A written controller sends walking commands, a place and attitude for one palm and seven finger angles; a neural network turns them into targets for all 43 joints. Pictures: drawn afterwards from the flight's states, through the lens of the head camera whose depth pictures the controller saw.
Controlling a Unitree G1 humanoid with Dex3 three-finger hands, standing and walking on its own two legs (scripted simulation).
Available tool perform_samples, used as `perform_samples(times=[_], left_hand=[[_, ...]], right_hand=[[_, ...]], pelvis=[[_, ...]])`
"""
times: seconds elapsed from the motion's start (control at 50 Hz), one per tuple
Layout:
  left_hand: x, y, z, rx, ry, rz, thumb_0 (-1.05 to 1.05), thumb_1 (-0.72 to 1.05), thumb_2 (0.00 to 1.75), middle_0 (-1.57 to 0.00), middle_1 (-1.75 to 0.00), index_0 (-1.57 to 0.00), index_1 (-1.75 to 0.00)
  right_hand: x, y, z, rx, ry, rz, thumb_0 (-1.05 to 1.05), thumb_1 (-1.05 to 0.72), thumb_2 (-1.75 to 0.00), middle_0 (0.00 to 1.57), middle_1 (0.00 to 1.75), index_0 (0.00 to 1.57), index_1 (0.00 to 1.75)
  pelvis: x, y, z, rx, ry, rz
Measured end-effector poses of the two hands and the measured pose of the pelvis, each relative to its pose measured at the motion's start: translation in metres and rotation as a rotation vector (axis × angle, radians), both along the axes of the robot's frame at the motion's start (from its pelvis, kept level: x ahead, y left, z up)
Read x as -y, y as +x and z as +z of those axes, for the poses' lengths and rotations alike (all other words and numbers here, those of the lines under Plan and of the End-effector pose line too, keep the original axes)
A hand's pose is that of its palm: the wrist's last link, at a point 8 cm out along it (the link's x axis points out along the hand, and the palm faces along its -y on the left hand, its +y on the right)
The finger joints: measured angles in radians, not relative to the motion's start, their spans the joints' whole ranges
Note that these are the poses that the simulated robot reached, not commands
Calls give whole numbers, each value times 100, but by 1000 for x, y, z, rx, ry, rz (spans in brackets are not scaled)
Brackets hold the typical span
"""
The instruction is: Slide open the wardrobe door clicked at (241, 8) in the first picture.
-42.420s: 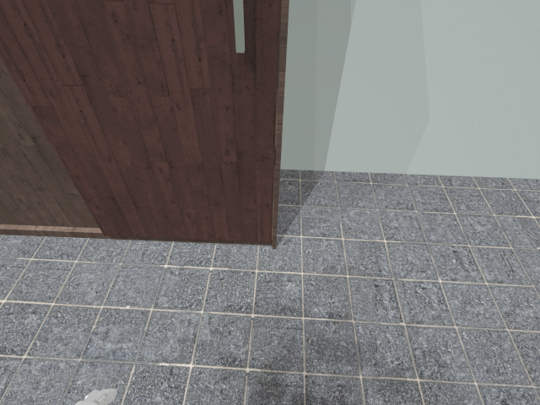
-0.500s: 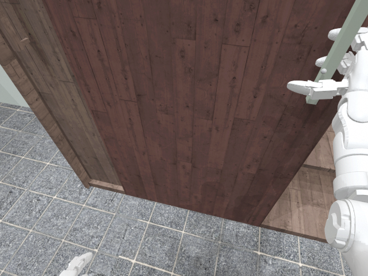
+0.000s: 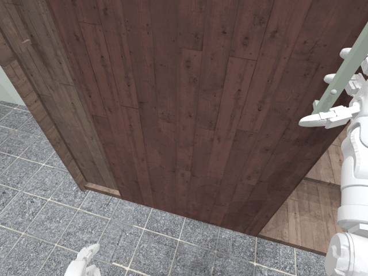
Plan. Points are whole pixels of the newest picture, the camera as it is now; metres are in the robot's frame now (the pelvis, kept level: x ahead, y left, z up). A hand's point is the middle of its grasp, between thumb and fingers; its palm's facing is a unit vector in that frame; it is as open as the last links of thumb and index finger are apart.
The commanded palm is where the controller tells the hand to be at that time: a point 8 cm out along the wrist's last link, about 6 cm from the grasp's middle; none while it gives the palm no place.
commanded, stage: slip the hand off the handle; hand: right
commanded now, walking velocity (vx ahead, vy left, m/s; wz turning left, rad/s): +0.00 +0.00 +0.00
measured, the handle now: (344, 65) +0.46 -0.26 +0.26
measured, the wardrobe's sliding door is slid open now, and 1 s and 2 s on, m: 0.47 0.47 0.47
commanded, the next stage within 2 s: draw the hand back to the body in 1.10 s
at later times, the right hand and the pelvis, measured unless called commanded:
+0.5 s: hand out of the picture +0.39 -0.31 +0.24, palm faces +0.34 +0.93 -0.13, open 14.7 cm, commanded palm +0.34 -0.34 +0.23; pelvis +0.00 +0.00 +0.00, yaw -2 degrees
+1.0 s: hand out of the picture +0.29 -0.28 +0.24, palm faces +0.35 +0.93 -0.12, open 14.7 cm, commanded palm +0.25 -0.32 +0.23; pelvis -0.01 +0.00 +0.00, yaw -3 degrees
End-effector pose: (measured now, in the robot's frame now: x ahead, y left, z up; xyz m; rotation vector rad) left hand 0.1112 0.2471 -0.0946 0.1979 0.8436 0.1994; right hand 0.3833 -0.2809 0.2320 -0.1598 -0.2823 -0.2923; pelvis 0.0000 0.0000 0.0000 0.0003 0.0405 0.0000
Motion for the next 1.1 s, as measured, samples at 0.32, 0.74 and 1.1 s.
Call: perform_samples(times=[0.32,0.74,1.1], left_hand=[[-11,20,3,-29,62,-36,1,91,90,-20,-30,-20,-30],[15,14,2,39,-6,-31,1,91,90,-21,-30,-20,-30],[40,73,35,256,-23,-172,1,91,90,-21,-30,-20,-30]], right_hand=[[66,-38,5,-10,-18,-66,-2,56,-20,27,116,25,115],[62,-80,-1,21,2,-49,-2,56,-20,26,115,26,115],[46,-148,2,46,-8,-63,-2,56,-20,26,115,26,115]], pelvis=[[-2,6,-1,2,9,-42],[8,0,-1,27,9,-15],[-1,-14,1,88,8,-48]])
